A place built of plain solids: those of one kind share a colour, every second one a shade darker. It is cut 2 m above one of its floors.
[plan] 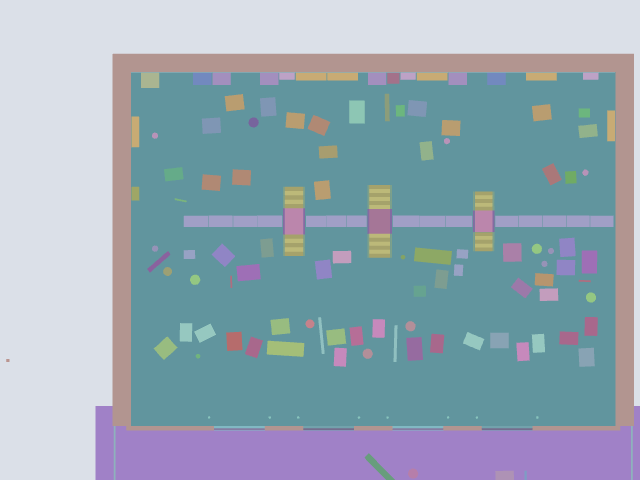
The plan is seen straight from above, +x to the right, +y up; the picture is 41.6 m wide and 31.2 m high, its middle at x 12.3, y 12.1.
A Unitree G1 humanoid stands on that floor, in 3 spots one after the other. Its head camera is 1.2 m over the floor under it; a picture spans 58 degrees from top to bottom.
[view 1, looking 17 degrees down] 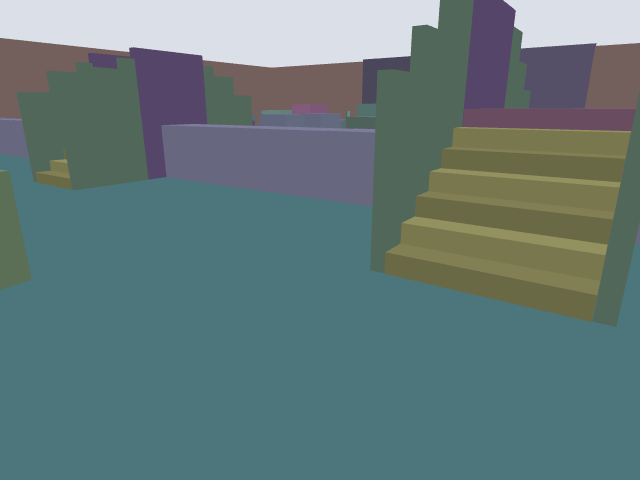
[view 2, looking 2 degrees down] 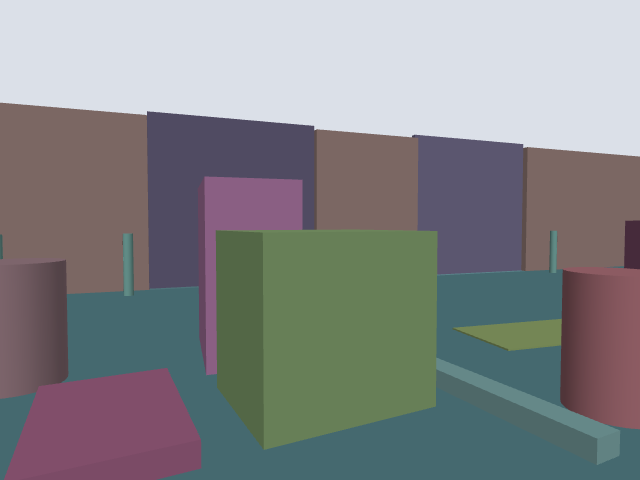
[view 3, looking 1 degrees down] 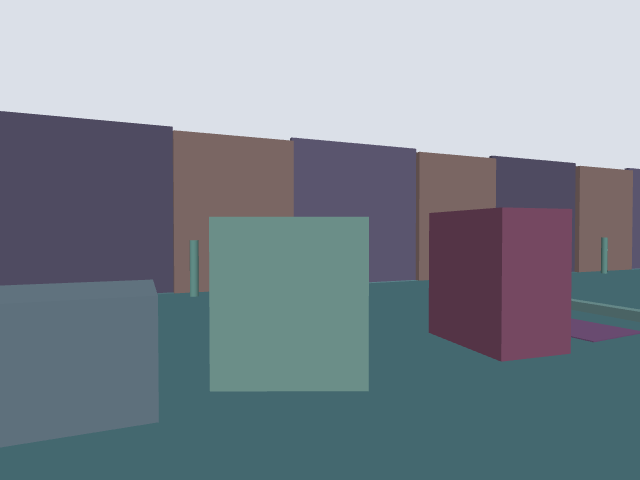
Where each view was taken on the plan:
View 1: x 15.50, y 18.45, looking -55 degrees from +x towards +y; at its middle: floor_hall_asphalt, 4.10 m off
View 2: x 14.42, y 8.57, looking -111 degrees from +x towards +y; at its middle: ibc_hall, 2.42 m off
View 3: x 23.49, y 8.96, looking -113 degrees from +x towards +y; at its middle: load_bales_hall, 3.24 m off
